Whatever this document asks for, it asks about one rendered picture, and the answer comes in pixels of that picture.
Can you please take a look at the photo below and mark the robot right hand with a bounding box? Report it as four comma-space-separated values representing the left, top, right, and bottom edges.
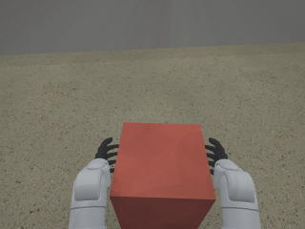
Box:
205, 137, 228, 176

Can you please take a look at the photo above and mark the carton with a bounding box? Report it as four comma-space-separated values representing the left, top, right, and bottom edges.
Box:
110, 122, 216, 229

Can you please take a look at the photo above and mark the robot left hand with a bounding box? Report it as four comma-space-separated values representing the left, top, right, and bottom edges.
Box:
94, 137, 119, 173

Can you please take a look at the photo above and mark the right robot forearm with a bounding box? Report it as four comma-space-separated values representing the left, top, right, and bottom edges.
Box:
213, 158, 261, 229

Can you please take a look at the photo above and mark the left robot forearm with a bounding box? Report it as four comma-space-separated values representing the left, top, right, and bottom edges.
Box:
68, 158, 111, 229

